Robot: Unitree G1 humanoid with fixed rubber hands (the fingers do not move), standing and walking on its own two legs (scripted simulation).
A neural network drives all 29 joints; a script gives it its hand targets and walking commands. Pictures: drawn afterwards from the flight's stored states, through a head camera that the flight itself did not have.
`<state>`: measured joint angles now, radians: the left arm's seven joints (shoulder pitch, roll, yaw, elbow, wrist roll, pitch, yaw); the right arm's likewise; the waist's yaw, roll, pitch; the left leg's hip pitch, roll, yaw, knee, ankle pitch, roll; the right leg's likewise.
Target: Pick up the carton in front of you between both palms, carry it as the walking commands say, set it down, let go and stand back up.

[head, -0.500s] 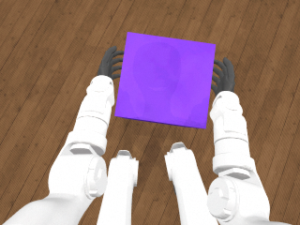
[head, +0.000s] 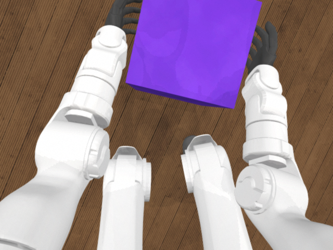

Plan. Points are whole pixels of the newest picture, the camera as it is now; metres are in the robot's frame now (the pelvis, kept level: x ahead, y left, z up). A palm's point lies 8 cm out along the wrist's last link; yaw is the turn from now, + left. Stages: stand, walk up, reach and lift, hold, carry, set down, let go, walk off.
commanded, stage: set down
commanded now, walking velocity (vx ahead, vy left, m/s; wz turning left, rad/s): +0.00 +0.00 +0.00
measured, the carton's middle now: (183, 56) +0.50 -0.08 -0.23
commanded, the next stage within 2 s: none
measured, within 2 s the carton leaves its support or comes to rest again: rests again in 0.66 s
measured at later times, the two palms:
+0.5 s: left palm (118, 35) +0.55 +0.07 -0.19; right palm (250, 67) +0.46 -0.22 -0.18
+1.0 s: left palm (118, 37) +0.55 +0.07 -0.21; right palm (248, 68) +0.46 -0.22 -0.20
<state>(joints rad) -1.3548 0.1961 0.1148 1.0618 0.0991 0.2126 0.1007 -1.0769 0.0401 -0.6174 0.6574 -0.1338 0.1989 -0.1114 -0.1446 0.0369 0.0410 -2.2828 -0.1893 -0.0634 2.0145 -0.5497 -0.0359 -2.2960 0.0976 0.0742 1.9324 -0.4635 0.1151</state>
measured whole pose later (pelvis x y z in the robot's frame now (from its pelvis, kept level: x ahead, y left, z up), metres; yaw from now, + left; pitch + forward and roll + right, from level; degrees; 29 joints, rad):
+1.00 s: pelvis +0.00 +0.01 -0.04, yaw -1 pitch +40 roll -5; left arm -1.47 0.26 0.07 1.27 0.09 0.12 0.05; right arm -1.19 -0.08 -0.59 0.94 -0.11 0.10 -0.05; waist -0.15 0.02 0.22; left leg -2.29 -0.13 -0.02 2.19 -0.60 0.02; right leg -2.29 0.06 0.04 2.09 -0.51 0.11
